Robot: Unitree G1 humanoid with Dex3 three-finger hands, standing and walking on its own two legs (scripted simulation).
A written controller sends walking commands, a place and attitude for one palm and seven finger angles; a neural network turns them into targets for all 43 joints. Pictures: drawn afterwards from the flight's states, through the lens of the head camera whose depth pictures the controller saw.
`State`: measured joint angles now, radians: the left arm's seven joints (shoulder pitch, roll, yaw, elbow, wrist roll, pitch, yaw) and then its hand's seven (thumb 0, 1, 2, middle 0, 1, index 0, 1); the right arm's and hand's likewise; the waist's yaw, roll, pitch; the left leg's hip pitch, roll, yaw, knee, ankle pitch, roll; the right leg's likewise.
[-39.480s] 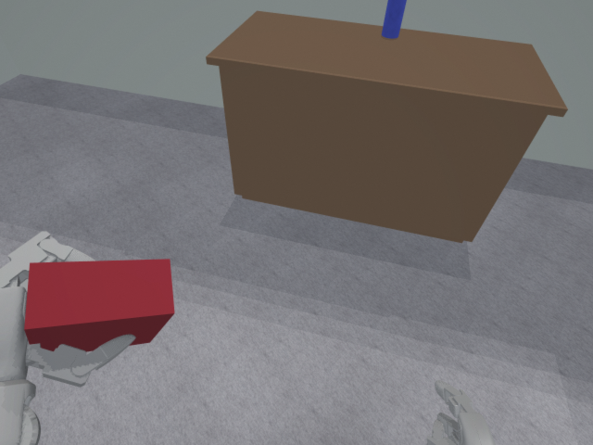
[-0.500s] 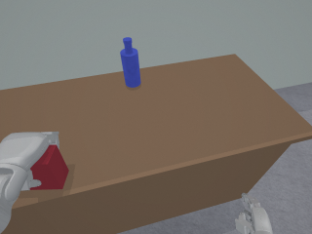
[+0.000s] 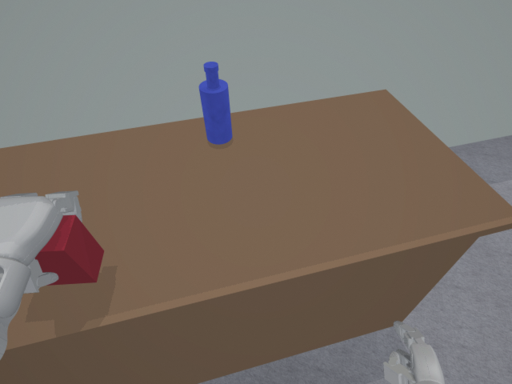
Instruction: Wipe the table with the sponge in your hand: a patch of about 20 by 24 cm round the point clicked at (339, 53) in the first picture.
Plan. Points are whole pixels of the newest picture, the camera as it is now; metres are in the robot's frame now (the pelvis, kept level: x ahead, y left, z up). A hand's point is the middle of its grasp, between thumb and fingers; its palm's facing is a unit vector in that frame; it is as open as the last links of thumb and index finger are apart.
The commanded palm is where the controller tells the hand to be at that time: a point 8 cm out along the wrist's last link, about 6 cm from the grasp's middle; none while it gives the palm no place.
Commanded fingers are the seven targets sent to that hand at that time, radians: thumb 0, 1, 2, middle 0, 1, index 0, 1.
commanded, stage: move the sponge above the wiping area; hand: left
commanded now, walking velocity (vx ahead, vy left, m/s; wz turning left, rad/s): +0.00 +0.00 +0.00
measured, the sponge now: (46, 258) +0.22 +0.38 +0.07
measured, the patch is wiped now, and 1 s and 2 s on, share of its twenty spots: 0.00 0.00 0.00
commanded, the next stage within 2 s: lower the sponge onto the table in 1.04 s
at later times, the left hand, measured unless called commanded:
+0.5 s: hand (18, 222) +0.23 +0.39 +0.14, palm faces +0.14 +0.02 -0.99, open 9.6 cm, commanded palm +0.19 +0.38 +0.16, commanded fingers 0.00 0.10 1.30 -1.20 -1.60 -1.20 -1.60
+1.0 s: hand out of the picture +0.21 +0.41 +0.12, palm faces -0.02 -0.01 -1.00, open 9.6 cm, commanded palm +0.18 +0.38 +0.16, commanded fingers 0.00 0.10 1.30 -1.20 -1.60 -1.20 -1.60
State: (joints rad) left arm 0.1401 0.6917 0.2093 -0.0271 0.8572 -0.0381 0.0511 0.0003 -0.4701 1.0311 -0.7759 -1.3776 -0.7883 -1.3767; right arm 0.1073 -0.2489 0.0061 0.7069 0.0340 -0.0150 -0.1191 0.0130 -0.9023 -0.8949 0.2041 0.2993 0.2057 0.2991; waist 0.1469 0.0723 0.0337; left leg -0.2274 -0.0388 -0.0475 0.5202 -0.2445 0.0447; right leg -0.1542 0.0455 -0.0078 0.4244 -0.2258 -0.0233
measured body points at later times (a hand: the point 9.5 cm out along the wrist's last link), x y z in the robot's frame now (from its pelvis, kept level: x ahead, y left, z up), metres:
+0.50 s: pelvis +0.00 +0.01 +0.00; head +0.00 -0.01 +0.45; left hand +0.22 +0.39 +0.19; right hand +0.23 -0.18 -0.09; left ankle +0.02 +0.09 -0.74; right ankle +0.00 -0.12 -0.74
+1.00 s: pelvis +0.00 +0.00 +0.00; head +0.00 -0.03 +0.45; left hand +0.20 +0.41 +0.18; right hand +0.23 -0.21 -0.09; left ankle +0.02 +0.09 -0.74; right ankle +0.01 -0.12 -0.74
